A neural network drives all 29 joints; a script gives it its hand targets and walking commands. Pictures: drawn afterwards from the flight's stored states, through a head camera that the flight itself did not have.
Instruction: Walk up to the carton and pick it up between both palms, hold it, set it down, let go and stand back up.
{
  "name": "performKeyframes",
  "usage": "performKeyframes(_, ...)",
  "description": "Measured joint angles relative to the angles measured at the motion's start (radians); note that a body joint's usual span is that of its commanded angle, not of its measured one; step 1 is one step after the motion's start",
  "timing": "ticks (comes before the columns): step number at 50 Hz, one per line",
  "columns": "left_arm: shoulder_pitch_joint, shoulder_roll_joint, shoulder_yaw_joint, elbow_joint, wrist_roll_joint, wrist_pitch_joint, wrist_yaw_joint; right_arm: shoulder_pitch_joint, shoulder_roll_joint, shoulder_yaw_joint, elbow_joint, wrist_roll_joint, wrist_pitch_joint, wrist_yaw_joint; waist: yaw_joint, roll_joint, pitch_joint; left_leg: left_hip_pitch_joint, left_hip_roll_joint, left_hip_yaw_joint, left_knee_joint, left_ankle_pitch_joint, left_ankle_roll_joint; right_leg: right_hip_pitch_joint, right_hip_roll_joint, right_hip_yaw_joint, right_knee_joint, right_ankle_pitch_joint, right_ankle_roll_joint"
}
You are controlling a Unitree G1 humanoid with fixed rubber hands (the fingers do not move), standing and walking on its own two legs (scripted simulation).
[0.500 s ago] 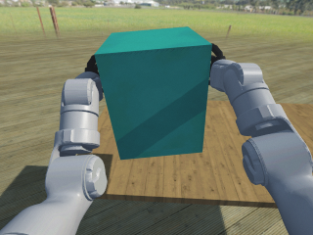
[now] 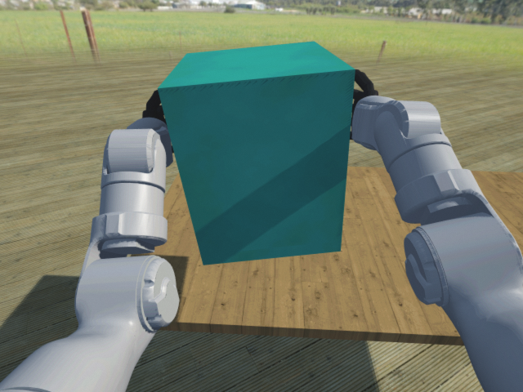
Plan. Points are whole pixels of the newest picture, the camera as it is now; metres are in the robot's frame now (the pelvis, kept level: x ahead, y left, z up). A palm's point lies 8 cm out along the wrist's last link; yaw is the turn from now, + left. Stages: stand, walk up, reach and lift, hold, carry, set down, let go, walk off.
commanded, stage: hold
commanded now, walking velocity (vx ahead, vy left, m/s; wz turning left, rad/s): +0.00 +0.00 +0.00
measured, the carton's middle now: (260, 148) +0.38 +0.00 +0.28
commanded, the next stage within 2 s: set down in 1.78 s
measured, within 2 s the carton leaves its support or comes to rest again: neither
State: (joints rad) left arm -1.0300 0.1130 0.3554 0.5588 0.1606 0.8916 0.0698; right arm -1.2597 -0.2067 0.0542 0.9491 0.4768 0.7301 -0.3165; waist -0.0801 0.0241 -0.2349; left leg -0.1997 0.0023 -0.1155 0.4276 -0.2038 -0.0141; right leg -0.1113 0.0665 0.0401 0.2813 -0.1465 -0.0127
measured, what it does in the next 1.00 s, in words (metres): stands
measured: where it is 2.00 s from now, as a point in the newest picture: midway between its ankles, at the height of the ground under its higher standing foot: outside the picture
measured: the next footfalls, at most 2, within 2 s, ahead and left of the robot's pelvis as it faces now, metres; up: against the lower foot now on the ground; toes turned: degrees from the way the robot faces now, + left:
none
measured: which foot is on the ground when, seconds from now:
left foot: down 0.00-1.00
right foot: down 0.00-1.00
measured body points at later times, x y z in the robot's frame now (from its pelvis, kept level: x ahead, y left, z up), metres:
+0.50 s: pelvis +0.00 +0.00 +0.00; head -0.11 +0.02 +0.44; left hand +0.38 +0.16 +0.30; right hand +0.37 -0.14 +0.34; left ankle +0.02 +0.12 -0.75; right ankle +0.00 -0.11 -0.75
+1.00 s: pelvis +0.00 +0.00 +0.00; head -0.10 +0.02 +0.44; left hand +0.39 +0.15 +0.30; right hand +0.38 -0.14 +0.34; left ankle +0.02 +0.12 -0.75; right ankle +0.00 -0.11 -0.75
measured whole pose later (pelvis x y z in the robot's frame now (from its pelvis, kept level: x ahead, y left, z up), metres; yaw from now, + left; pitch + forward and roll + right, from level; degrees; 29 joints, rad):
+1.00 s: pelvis +0.00 +0.00 +0.00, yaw +0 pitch -1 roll -2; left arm -1.05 0.12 0.36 0.64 0.14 0.84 0.09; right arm -1.29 -0.22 0.08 1.00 0.47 0.71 -0.30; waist -0.08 0.02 -0.25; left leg -0.22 0.00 -0.12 0.43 -0.20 -0.01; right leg -0.13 0.07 0.04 0.28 -0.14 -0.01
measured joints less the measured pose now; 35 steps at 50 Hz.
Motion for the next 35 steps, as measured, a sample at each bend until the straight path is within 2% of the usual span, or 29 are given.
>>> performKeyframes(12, 0.006, 0.004, 0.001, 0.012, -0.014, -0.017, 0.001, 0.005, -0.004, 0.032, -0.008, 0.003, 0.0, 0.0, 0.001, 0.001, 0.001, 0.004, 0.001, -0.005, 0.001, 0.0, -0.001, 0.007, 0.002, -0.004, -0.002, 0.0, -0.002)
performKeyframes(21, 0.012, 0.011, -0.011, 0.019, -0.028, -0.028, 0.002, 0.002, 0.003, 0.017, -0.005, -0.008, -0.001, -0.004, -0.009, -0.009, -0.004, -0.013, 0.0, -0.01, 0.008, 0.003, -0.002, -0.007, 0.002, -0.009, 0.001, 0.004, -0.001)
performKeyframes(30, -0.017, 0.008, 0.003, 0.063, -0.018, -0.028, 0.005, -0.036, -0.001, 0.006, 0.067, -0.009, -0.014, 0.007, 0.005, -0.003, -0.014, -0.023, -0.003, 0.003, 0.006, 0.008, 0.003, -0.026, -0.002, 0.003, 0.011, 0.006, 0.004)
performKeyframes(35, -0.02, 0.013, -0.008, 0.066, -0.028, -0.033, 0.012, -0.033, -0.002, 0.009, 0.06, -0.01, -0.017, 0.008, 0.006, 0.002, -0.017, -0.031, -0.004, 0.001, 0.009, 0.008, 0.005, -0.029, -0.003, 0.001, 0.007, 0.008, 0.006)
